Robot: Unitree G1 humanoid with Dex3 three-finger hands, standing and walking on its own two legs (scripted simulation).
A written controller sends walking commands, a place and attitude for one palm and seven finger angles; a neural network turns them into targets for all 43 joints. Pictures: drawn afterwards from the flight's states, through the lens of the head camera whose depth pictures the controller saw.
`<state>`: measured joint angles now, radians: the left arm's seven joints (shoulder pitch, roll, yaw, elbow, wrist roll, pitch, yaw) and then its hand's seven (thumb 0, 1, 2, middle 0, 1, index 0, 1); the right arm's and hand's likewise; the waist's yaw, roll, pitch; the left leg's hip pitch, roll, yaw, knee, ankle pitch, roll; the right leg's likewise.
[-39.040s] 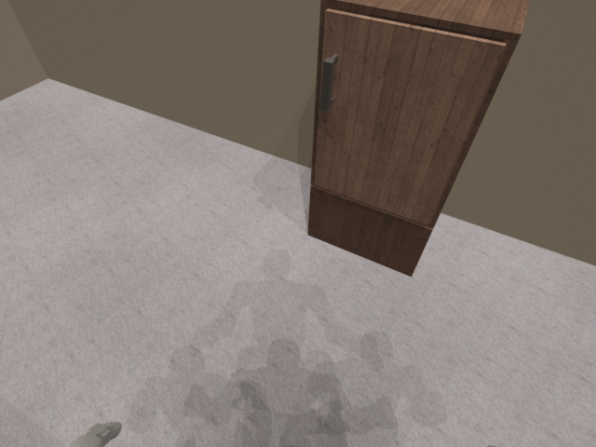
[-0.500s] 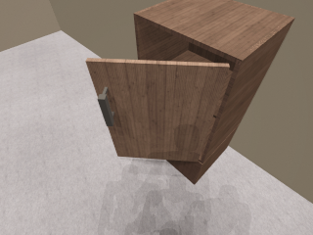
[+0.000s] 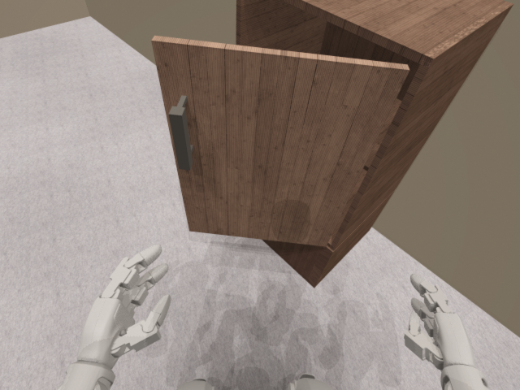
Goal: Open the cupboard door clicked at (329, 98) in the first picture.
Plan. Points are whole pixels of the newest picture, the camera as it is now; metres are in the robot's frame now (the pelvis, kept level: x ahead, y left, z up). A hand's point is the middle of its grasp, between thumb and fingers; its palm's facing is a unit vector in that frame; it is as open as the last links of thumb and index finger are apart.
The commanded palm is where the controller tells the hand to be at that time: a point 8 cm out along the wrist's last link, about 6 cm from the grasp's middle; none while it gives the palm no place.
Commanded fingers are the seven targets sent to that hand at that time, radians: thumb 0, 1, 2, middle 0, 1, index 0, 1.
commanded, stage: raise the hand with hooked fingers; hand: left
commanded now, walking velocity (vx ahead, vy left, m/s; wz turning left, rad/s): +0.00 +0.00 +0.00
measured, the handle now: (184, 133) +0.57 +0.19 +0.04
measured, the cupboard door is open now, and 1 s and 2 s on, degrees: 41 41 41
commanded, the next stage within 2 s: move the hooked fingers beside the handle in 1.70 s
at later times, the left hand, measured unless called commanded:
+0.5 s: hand (93, 303) +0.22 +0.25 +0.03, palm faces +0.03 -1.00 -0.02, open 11.5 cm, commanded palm +0.20 +0.29 +0.03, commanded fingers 0.00 -0.17 0.44 -0.28 -0.99 -0.28 -0.99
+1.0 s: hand (69, 267) +0.26 +0.29 +0.05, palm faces +0.01 -1.00 -0.06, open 13.8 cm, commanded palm +0.24 +0.34 +0.06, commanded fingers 0.00 -0.50 0.30 -0.30 -1.20 -0.30 -1.20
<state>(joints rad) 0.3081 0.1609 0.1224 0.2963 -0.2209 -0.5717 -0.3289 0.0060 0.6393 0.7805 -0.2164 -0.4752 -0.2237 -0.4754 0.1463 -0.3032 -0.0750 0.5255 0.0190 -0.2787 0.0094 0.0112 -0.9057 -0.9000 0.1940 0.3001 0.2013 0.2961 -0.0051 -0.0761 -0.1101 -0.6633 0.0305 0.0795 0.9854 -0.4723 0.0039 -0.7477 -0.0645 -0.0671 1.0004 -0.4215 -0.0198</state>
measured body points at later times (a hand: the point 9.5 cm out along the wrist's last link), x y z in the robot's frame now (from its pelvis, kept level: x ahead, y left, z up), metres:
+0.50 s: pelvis -0.01 +0.03 -0.01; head +0.06 +0.05 +0.43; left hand +0.22 +0.30 +0.03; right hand +0.14 -0.20 -0.10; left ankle +0.00 +0.12 -0.68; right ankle +0.04 -0.11 -0.68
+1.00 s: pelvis +0.01 +0.02 +0.00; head +0.07 +0.04 +0.45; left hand +0.26 +0.34 +0.05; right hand +0.19 -0.20 -0.07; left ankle +0.00 +0.12 -0.68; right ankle +0.04 -0.11 -0.68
